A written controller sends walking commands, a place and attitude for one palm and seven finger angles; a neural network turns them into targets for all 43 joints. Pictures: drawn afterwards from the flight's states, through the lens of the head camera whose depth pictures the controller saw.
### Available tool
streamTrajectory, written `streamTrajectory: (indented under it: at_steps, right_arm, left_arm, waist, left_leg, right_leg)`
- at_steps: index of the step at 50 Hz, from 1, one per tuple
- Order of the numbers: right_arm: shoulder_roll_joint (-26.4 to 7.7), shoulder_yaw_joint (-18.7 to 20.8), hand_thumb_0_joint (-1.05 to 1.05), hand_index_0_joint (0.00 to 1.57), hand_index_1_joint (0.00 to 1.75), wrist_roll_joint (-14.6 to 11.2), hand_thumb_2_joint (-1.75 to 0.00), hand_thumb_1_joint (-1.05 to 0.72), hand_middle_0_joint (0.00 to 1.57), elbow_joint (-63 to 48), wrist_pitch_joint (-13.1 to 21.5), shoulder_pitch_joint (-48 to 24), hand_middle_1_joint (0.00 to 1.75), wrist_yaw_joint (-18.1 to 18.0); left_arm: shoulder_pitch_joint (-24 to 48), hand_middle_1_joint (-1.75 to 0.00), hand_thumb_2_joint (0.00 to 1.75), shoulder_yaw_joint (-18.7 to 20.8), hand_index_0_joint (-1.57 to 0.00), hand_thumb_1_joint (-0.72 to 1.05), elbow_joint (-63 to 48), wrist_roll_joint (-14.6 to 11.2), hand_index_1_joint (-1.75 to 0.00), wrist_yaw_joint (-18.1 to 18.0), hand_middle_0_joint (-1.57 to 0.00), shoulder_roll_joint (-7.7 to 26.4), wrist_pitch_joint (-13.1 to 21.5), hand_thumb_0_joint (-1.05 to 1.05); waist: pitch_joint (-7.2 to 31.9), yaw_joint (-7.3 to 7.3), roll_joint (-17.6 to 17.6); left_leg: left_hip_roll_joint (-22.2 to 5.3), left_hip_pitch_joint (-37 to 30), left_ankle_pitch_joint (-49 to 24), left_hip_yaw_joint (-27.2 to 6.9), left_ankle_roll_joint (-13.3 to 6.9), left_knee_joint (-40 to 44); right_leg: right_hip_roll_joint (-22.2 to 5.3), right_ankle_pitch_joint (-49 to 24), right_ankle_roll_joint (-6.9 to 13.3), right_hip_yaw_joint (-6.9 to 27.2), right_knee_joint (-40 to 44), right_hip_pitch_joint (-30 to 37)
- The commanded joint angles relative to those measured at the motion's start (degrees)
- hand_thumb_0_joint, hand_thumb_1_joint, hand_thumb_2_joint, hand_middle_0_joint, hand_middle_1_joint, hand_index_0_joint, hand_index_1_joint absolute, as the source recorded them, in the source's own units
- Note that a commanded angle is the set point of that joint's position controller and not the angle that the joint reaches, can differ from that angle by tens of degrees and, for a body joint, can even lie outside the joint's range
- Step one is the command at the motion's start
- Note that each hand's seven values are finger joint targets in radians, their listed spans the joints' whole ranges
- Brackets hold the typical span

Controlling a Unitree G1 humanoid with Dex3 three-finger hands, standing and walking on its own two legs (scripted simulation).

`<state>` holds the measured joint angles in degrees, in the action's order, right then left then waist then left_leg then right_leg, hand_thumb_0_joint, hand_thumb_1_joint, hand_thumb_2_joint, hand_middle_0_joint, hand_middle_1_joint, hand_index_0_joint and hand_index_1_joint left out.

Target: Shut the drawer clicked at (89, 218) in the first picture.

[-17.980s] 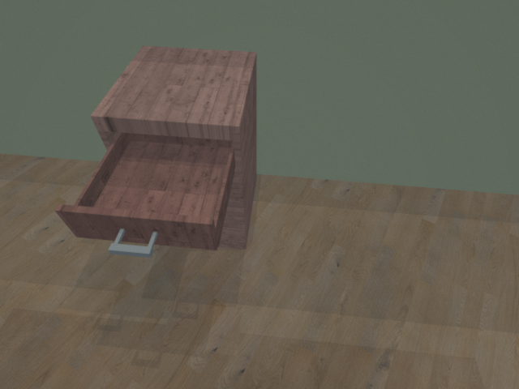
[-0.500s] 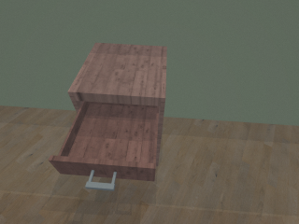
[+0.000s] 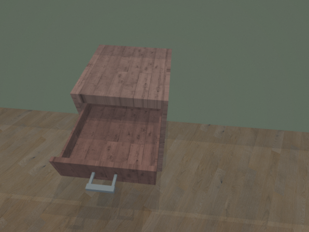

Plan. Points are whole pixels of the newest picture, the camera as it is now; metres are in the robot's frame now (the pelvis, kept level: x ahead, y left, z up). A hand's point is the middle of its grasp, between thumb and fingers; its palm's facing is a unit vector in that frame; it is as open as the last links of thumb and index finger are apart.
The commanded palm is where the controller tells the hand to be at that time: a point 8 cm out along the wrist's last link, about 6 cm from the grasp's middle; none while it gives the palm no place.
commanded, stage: come to a stop and stand still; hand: left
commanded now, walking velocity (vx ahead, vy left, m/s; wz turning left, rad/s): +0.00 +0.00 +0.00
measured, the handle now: (102, 182) +0.32 +0.21 -0.20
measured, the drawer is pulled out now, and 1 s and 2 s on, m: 0.30 0.30 0.30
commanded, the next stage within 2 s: look again from close up in 0.26 s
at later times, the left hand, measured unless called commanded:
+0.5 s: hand out of the picture -0.03 +0.14 -0.18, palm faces +0.03 -0.99 -0.17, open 7.4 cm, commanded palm none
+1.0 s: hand out of the picture -0.04 +0.12 -0.17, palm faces +0.03 -0.99 -0.16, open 7.4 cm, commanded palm none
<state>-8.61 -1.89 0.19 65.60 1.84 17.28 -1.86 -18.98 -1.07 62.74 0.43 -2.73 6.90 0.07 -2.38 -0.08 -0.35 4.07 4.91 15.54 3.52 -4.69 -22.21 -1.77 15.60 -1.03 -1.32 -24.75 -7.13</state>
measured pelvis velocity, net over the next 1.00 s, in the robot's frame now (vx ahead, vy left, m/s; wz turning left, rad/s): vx -0.02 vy -0.03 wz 0.00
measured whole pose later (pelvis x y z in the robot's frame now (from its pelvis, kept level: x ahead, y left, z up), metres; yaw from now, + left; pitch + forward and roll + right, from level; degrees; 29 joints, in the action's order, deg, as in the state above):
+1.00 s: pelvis -0.02 -0.03 +0.00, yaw +0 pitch -2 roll +0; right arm -6.9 -1.8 0.1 66.7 1.9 18.5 -1.9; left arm -20.1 -1.4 62.9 0.4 -2.5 6.4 1.1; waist -1.6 0.0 0.2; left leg 1.7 7.0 14.3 3.0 -2.2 -22.9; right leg 0.5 14.1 1.6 -2.0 -24.5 -8.9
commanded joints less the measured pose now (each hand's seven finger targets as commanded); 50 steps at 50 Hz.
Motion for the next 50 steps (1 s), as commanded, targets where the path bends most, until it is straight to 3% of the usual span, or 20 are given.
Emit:
streamTrajectory:
  at_steps: [1,38,50]
  right_arm:
    - [-5.29,0.86,0.00,0.20,0.30,-0.07,-0.90,-0.90,0.20,-0.76,0.32,4.42,0.30,-0.20]
    - [-3.17,0.64,0.00,0.20,0.30,-0.15,-0.90,-0.90,0.20,0.58,0.55,6.16,0.30,-0.24]
    - [-3.29,0.67,0.00,0.20,0.30,0.00,-0.90,-0.90,0.20,0.33,0.04,6.39,0.30,-0.10]
  left_arm:
    - [-4.16,-0.30,0.90,0.66,-0.20,0.90,-1.45,0.22,-0.30,-0.31,-0.20,5.63,0.82,0.00]
    - [-6.11,-0.30,0.90,0.44,-0.20,0.90,-1.09,0.14,-0.30,-0.19,-0.20,4.65,1.48,0.00]
    - [-6.55,-0.30,0.90,0.61,-0.20,0.90,-1.07,0.20,-0.30,-0.09,-0.20,5.00,1.61,0.00]
  waist:
    - [-3.72,0.07,1.13]
    - [-2.96,-0.12,0.57]
    - [-4.15,-0.30,0.14]
  left_leg:
    - [-9.60,3.37,-13.86,-7.60,1.21,4.87]
    - [-9.74,4.29,-11.49,-7.15,1.57,4.03]
    - [-8.94,6.34,-5.92,-6.58,1.83,3.51]
  right_leg:
    - [-4.19,-8.30,3.09,3.91,3.76,-2.72]
    - [-4.28,-9.25,3.93,5.00,4.57,-3.52]
    - [-4.72,-5.18,4.65,5.99,5.52,-4.34]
